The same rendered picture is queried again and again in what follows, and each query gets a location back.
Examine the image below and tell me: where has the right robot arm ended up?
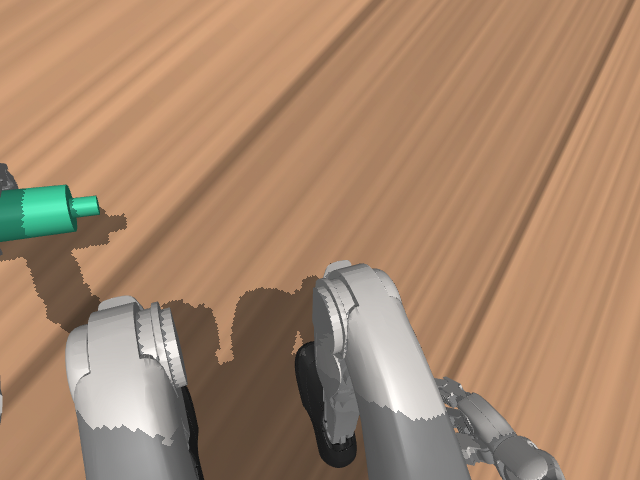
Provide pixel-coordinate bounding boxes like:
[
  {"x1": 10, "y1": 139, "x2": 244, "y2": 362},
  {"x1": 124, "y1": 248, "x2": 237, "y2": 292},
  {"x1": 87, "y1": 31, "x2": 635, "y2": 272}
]
[{"x1": 493, "y1": 436, "x2": 566, "y2": 480}]

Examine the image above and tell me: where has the bottle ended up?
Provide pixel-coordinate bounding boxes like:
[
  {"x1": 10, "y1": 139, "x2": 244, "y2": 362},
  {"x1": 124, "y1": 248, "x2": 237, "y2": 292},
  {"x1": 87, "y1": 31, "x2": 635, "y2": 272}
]
[{"x1": 0, "y1": 185, "x2": 100, "y2": 242}]

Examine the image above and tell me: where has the right robot foot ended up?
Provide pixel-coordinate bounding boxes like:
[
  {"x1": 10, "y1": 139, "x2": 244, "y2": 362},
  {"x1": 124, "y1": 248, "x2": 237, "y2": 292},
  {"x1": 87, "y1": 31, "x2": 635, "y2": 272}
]
[{"x1": 295, "y1": 341, "x2": 357, "y2": 468}]

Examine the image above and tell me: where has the right robot hand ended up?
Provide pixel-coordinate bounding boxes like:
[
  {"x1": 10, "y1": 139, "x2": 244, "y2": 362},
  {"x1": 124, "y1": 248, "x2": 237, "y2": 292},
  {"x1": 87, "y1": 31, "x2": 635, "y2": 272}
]
[{"x1": 434, "y1": 377, "x2": 518, "y2": 466}]

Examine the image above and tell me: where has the left robot hand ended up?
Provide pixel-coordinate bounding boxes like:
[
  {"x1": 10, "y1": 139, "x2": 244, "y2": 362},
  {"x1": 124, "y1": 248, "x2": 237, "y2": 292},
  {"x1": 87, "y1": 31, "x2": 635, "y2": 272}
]
[{"x1": 0, "y1": 163, "x2": 18, "y2": 255}]

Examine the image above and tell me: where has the left robot foot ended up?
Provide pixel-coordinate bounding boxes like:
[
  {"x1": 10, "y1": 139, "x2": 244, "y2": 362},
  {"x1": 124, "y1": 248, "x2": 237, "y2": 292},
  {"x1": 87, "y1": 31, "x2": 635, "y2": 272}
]
[{"x1": 181, "y1": 386, "x2": 204, "y2": 480}]

